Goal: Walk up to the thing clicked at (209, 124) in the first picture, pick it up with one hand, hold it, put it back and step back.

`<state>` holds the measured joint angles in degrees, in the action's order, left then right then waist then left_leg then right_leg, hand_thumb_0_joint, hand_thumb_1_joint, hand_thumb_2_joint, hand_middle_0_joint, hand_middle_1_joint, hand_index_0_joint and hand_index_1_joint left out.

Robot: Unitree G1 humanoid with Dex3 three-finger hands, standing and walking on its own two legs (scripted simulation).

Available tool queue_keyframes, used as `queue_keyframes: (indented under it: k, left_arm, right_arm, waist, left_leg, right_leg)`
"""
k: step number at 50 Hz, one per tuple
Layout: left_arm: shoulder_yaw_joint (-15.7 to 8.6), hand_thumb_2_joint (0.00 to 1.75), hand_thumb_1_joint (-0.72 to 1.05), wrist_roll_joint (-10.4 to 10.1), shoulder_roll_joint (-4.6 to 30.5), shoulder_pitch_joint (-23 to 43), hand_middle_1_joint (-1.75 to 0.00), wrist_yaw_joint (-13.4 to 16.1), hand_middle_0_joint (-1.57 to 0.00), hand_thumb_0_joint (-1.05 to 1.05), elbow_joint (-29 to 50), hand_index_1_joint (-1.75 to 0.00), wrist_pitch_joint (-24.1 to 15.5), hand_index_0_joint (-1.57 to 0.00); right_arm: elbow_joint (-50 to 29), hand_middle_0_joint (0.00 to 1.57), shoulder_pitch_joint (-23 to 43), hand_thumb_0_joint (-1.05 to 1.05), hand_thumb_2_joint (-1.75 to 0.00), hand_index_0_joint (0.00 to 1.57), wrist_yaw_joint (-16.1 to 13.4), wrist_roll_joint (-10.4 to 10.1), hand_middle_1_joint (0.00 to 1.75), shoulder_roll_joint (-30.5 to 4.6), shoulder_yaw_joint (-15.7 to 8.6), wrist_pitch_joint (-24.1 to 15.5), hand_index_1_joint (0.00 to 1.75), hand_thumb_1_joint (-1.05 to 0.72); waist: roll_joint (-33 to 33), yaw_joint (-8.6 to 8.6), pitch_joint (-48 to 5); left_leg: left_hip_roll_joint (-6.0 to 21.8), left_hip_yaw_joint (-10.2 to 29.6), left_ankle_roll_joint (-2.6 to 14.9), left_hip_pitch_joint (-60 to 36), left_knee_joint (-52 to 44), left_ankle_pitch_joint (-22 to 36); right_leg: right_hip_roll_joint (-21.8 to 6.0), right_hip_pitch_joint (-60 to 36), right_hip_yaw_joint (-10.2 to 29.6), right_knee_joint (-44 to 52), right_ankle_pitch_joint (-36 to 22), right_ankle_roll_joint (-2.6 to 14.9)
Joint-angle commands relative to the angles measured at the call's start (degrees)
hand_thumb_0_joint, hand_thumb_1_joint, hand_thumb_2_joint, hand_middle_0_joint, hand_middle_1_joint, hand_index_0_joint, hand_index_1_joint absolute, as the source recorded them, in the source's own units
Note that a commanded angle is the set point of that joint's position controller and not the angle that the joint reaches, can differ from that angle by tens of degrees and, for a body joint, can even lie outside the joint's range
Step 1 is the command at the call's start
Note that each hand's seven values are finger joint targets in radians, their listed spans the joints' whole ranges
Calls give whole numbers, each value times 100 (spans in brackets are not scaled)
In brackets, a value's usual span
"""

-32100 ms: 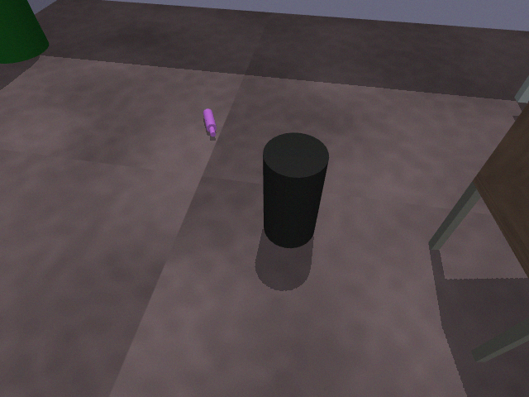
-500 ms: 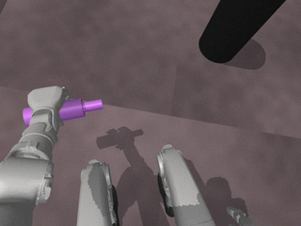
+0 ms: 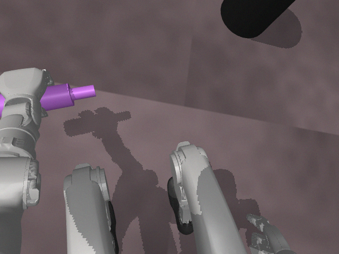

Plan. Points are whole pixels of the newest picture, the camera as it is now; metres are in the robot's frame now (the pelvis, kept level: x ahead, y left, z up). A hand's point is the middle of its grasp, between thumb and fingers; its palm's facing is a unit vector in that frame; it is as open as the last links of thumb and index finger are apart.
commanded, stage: crouch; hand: left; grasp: from above
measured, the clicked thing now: (50, 98) +0.50 +0.20 -0.20
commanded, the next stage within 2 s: lower in 0.58 s
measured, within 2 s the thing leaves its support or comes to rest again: neither
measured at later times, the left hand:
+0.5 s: hand (45, 101) +0.50 +0.23 -0.22, palm faces -0.44 -0.02 -0.90, open 8.7 cm
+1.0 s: hand (49, 105) +0.50 +0.23 -0.27, palm faces -0.47 -0.03 -0.88, open 8.6 cm
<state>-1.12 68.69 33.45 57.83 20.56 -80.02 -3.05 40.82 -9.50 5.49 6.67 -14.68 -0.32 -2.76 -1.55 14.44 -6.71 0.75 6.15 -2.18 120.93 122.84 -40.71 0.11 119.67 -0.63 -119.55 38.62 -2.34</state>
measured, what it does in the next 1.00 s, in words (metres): lowers itself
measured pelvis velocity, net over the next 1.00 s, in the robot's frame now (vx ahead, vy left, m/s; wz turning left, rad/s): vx -0.01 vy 0.00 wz -0.06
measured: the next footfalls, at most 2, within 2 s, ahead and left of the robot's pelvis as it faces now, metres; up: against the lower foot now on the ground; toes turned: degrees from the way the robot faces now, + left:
none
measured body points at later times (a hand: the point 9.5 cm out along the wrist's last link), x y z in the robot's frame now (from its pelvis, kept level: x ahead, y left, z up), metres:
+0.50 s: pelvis -0.01 +0.00 -0.06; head +0.24 +0.04 +0.31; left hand +0.52 +0.23 -0.17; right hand -0.01 -0.27 -0.17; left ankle +0.07 +0.13 -0.38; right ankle +0.09 -0.13 -0.38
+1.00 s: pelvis -0.01 +0.00 -0.09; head +0.26 +0.05 +0.27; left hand +0.52 +0.23 -0.22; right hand -0.01 -0.27 -0.18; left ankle +0.07 +0.13 -0.38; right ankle +0.09 -0.13 -0.38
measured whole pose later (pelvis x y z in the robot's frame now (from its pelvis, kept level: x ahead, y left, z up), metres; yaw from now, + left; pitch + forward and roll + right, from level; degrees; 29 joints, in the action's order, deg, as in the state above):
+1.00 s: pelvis -0.01 +0.00 -0.09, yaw -4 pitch +35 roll -8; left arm -3.0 72.3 43.8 65.3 22.9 -91.0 -6.7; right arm 40.3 -10.4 8.3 9.3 -16.9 6.9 -4.1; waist 0.8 19.5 0.8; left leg -0.5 9.9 -2.5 134.2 139.6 -40.5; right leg 1.3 131.5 -2.5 -133.6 37.3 -3.3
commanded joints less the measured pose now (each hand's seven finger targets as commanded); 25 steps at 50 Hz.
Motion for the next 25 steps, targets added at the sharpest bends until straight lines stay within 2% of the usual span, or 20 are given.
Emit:
queue_keyframes:
  k: [1, 2, 3, 6, 7, 8, 9, 10, 11, 12, 13, 14, 15, 19, 21, 23, 24, 25]
  left_arm:
    - [-192, 54, 73, -15, 1417, 2179, -50, 224, -107, 0, 669, -48, -75, -109]
    - [-108, 52, 72, 3, 1267, 2040, -50, 197, -105, 0, 467, -47, -79, -108]
    - [-224, 53, 71, 10, 1498, 2294, -50, 204, -105, 0, 707, -47, -134, -108]
    - [-166, 52, 73, 97, 1515, 2605, -50, 222, -106, 0, 658, -47, -214, -109]
    - [-186, 51, 73, 123, 1514, 2420, -50, 237, -106, 0, 396, -47, -220, -109]
    - [-209, 49, 74, 141, 1593, 2614, -50, 262, -106, 0, 580, -47, -268, -110]
    - [-248, 50, 74, 175, 1689, 2524, -49, 289, -107, 0, 353, -46, -257, -110]
    - [-303, 50, 74, 172, 1854, 2831, -49, 321, -107, 0, 629, -46, -297, -110]
    - [-252, 51, 73, 256, 1704, 2432, -50, 329, -107, 0, 129, -46, -246, -110]
    - [-284, 47, 75, 197, 1802, 2842, -49, 373, -106, 0, 433, -45, -285, -110]
    - [-268, 49, 73, 258, 1817, 2776, -48, 396, -106, 0, 306, -45, -276, -109]
    - [-276, 49, 74, 235, 1861, 2825, -48, 419, -107, 0, 258, -45, -274, -110]
    - [-306, 49, 75, 289, 1881, 2762, -49, 437, -107, 0, 87, -46, -242, -110]
    - [-244, 46, 73, 279, 1840, 2821, -46, 468, -106, 0, -48, -43, -209, -109]
    - [-283, 45, 73, 271, 1982, 2893, -46, 465, -106, 0, -20, -42, -185, -109]
    - [-240, 46, 74, 238, 1949, 2816, -45, 428, -108, 0, -110, -42, -168, -111]
    - [-276, 46, 75, 193, 2041, 3004, -44, 442, -108, 0, 81, -41, -189, -111]
    - [-267, 47, 74, 213, 2021, 2838, -43, 435, -109, 0, -131, -41, -175, -111]
  right_arm:
    - [5, 20, -1349, 0, -90, 20, -6, 8, 30, -1222, -364, 1, 30, -90]
    - [5, 20, -1343, 0, -90, 20, 18, 23, 30, -1195, -315, 3, 30, -90]
    - [32, 20, -1382, 0, -90, 20, 27, 23, 30, -1256, -329, 2, 30, -90]
    - [30, 20, -1345, 0, -90, 20, 42, 39, 30, -1308, -303, 14, 30, -90]
    - [44, 20, -1378, 0, -90, 20, 64, 55, 30, -1311, -265, 3, 30, -91]
    - [73, 20, -1422, 0, -90, 20, 68, 77, 30, -1305, -245, 0, 30, -90]
    - [43, 20, -1379, 0, -90, 20, 77, 88, 30, -1348, -211, -5, 30, -90]
    - [66, 20, -1367, 0, -90, 20, 68, 89, 30, -1355, -219, -5, 30, -90]
    - [55, 20, -1419, 0, -90, 20, 85, 102, 30, -1365, -163, -11, 30, -90]
    - [61, 20, -1394, 0, -90, 20, 85, 99, 30, -1391, -160, -18, 30, -90]
    - [75, 20, -1402, 0, -90, 20, 89, 117, 30, -1413, -132, -21, 30, -90]
    - [72, 20, -1336, 0, -90, 20, 87, 113, 30, -1404, -130, -27, 30, -90]
    - [79, 20, -1410, 0, -90, 20, 90, 127, 30, -1445, -97, -40, 30, -90]
    - [89, 20, -1417, 0, -90, 20, 101, 149, 30, -1504, -24, -70, 30, -90]
    - [102, 20, -1446, 0, -90, 20, 117, 156, 30, -1552, 5, -87, 30, -90]
    - [86, 20, -1453, 0, -90, 20, 139, 169, 30, -1541, 54, -99, 30, -90]
    - [102, 20, -1438, 0, -90, 20, 132, 163, 30, -1556, 58, -95, 30, -90]
    - [103, 20, -1465, 0, -90, 20, 139, 175, 30, -1565, 77, -106, 30, -90]
  waist:
    - [-1053, 199, -3896]
    - [-1059, 222, -3807]
    - [-1163, 202, -3914]
    - [-1444, 269, -4076]
    - [-1305, 327, -3831]
    - [-1299, 348, -3848]
    - [-1310, 334, -3860]
    - [-1413, 291, -4058]
    - [-1365, 339, -3832]
    - [-1508, 348, -3926]
    - [-1562, 355, -3924]
    - [-1605, 328, -3937]
    - [-1575, 399, -3730]
    - [-1636, 479, -3623]
    - [-1705, 464, -3632]
    - [-1618, 514, -3567]
    - [-1675, 479, -3670]
    - [-1554, 536, -3542]
  left_leg:
    - [-103, -573, 407, -2315, -936, 1338]
    - [-100, -561, 385, -2300, -911, 1396]
    - [-97, -555, 386, -2341, -839, 1466]
    - [-93, -530, 349, -2393, -735, 1373]
    - [-101, -504, 348, -2259, -713, 1297]
    - [-100, -521, 365, -2137, -632, 1270]
    - [-113, -527, 374, -2116, -606, 1221]
    - [-110, -546, 379, -2083, -552, 1143]
    - [-121, -521, 353, -2116, -563, 1163]
    - [-112, -532, 367, -2045, -508, 1075]
    - [-123, -512, 341, -2083, -543, 1044]
    - [-114, -508, 341, -2041, -498, 956]
    - [-124, -491, 340, -2031, -489, 923]
    - [-118, -421, 325, -1989, -391, 899]
    - [-118, -414, 324, -1976, -324, 1006]
    - [-119, -436, 345, -1871, -203, 1037]
    - [-127, -448, 354, -1749, -187, 1009]
    - [-127, -445, 364, -1683, -133, 1018]
  right_leg:
    - [120, -2324, -429, 1185, -1541, 355]
    - [126, -2296, -452, 1100, -1578, 358]
    - [119, -2213, -458, 1026, -1638, 363]
    - [152, -1979, -520, 838, -1517, 403]
    - [144, -1906, -560, 801, -1436, 398]
    - [152, -1913, -570, 770, -1437, 385]
    - [145, -1910, -565, 752, -1392, 382]
    - [169, -1922, -562, 703, -1330, 392]
    - [137, -1798, -597, 671, -1323, 386]
    - [152, -1684, -600, 628, -1257, 396]
    - [155, -1657, -640, 576, -1203, 412]
    - [180, -1569, -664, 514, -1115, 430]
    - [144, -1440, -678, 519, -1083, 421]
    - [147, -1221, -744, 353, -1091, 431]
    - [145, -1208, -751, 274, -1195, 437]
    - [168, -1269, -756, 239, -1245, 423]
    - [175, -1306, -750, 227, -1225, 425]
    - [179, -1332, -756, 227, -1248, 406]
